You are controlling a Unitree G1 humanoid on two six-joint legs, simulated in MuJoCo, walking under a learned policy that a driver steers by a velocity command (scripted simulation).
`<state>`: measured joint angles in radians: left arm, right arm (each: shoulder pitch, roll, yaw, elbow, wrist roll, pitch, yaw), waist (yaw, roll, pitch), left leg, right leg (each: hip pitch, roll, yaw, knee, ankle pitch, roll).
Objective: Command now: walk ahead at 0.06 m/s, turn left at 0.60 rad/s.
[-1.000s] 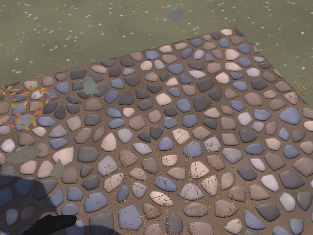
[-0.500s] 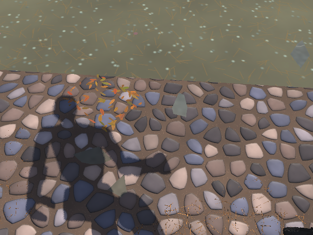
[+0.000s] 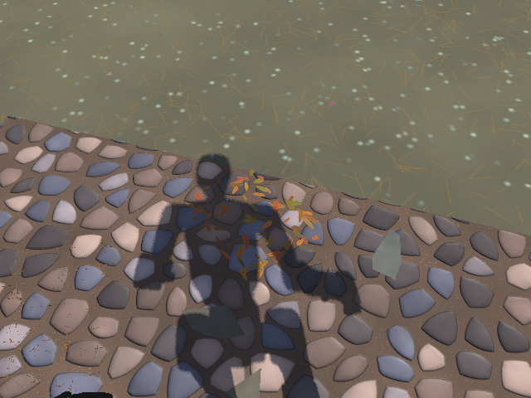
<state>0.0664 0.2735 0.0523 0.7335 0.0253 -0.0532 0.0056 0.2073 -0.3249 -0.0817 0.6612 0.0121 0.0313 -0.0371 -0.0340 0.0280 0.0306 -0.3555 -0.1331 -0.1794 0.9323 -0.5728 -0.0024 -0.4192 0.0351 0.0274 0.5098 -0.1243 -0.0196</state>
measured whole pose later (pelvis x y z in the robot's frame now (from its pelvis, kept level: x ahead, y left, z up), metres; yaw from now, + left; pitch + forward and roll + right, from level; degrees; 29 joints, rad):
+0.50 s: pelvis +0.02 +0.03 +0.01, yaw +8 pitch +0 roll +0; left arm 0.15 0.29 0.05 0.84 0.01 0.01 0.01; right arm 0.17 -0.23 -0.02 0.70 -0.02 0.01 -0.01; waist 0.02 -0.04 0.03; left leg -0.23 -0.03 -0.03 0.49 -0.26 0.03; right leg -0.31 -0.05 0.01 0.65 -0.38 0.07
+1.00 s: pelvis +0.03 +0.03 +0.01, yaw +8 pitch -2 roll +0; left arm 0.19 0.26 0.03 1.01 0.00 0.00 0.03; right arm 0.21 -0.25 -0.05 0.91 0.00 0.01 -0.03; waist 0.01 0.00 0.02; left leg -0.20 -0.02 -0.03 0.53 -0.31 0.03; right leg -0.21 -0.03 0.01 0.55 -0.35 0.02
